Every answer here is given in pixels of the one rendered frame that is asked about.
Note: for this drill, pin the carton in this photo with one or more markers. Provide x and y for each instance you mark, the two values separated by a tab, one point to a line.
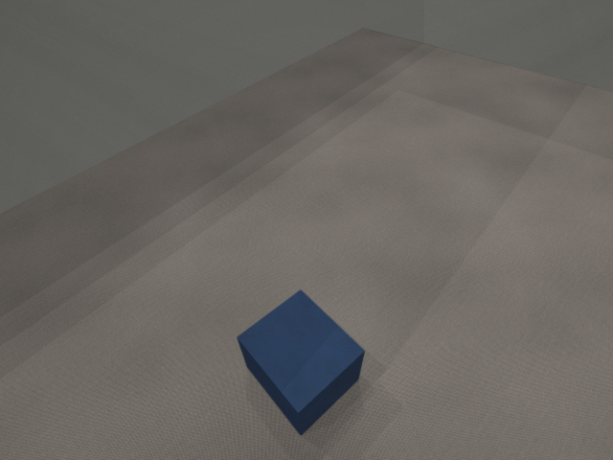
302	358

